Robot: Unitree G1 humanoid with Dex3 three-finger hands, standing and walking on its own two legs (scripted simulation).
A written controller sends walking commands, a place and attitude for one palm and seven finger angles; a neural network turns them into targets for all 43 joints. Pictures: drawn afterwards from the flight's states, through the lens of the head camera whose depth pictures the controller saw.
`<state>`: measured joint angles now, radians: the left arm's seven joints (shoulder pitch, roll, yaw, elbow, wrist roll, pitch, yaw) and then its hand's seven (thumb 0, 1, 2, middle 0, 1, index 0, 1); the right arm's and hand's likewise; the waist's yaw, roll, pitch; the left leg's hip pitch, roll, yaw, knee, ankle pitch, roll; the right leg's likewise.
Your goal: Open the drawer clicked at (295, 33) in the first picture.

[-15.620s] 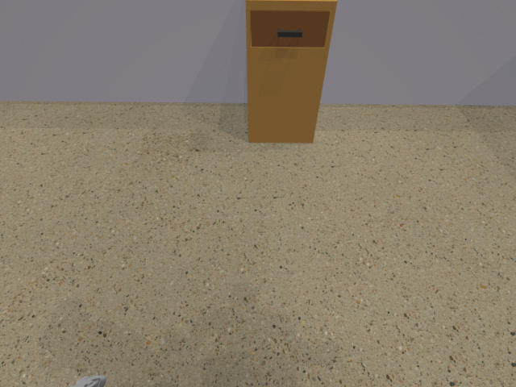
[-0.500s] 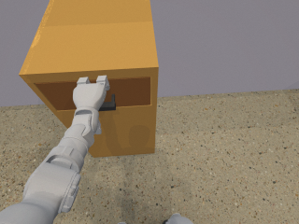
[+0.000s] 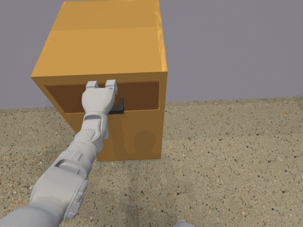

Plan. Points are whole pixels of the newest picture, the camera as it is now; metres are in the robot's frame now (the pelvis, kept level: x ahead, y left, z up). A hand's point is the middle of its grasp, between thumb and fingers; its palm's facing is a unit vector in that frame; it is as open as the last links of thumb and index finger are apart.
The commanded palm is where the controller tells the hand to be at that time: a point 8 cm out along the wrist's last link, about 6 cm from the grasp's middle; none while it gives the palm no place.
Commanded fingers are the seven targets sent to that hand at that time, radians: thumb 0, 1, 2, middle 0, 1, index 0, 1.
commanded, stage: move the hooked fingers above the handle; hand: left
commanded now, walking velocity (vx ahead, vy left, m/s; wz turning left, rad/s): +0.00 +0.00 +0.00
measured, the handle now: (107, 105) +0.51 +0.14 -0.06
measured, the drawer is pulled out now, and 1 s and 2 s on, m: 0.00 0.00 0.00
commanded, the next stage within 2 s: lower the fingers behind the handle in 0.12 s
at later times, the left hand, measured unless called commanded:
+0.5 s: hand (106, 113) +0.45 +0.13 -0.02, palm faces -0.07 -0.04 -1.00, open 13.9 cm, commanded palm +0.43 +0.14 +0.03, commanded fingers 0.00 -0.50 0.30 -0.30 -1.20 -0.30 -1.20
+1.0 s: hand (107, 119) +0.45 +0.13 -0.05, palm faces -0.04 -0.04 -1.00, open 13.8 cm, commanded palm +0.43 +0.14 +0.00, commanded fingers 0.00 -0.50 0.30 -0.30 -1.20 -0.30 -1.20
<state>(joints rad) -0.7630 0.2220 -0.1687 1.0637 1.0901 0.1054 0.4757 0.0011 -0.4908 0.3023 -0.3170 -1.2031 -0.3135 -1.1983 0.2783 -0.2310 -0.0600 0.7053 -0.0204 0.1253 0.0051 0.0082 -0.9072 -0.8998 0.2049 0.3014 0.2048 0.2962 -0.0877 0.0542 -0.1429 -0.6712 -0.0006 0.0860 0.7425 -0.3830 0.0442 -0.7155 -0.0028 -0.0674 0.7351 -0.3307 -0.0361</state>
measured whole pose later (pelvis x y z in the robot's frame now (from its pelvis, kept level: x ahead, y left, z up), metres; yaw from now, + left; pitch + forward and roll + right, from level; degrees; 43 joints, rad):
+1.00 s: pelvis -0.01 -0.01 -0.03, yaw +0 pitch +23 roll +0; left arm -0.77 0.25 -0.12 1.11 1.11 0.05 0.53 0.00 -0.49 0.30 -0.32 -1.20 -0.31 -1.21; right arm 0.30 -0.23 -0.07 0.73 -0.04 0.09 0.01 0.01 -0.91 -0.90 0.21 0.30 0.20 0.30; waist -0.12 0.06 -0.18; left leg -0.88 0.01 0.07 0.93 -0.45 0.04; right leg -0.92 0.00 -0.08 0.91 -0.39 -0.05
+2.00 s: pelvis -0.02 +0.00 -0.05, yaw +0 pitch +26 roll -1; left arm -0.78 0.29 -0.09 1.10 1.11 0.04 0.53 0.00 -0.47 0.31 -0.29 -1.20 -0.31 -1.20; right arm 0.31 -0.23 -0.06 0.72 -0.04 0.07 0.01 0.01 -0.91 -0.90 0.21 0.30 0.20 0.30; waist -0.13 0.06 -0.19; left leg -1.00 0.02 0.07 1.04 -0.49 0.04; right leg -1.04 0.00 -0.08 1.01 -0.42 -0.04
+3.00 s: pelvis +0.00 +0.00 -0.04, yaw -1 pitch +25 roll -1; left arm -0.66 0.25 -0.13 1.00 1.09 0.08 0.52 0.01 0.72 0.78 -0.29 -1.34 -0.34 -1.30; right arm 0.31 -0.22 -0.07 0.71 -0.04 0.10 0.03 0.01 -0.91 -0.90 0.20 0.30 0.20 0.30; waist -0.10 0.06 -0.19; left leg -0.93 0.02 0.08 0.99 -0.49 0.04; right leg -0.97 0.01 -0.06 0.96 -0.42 -0.04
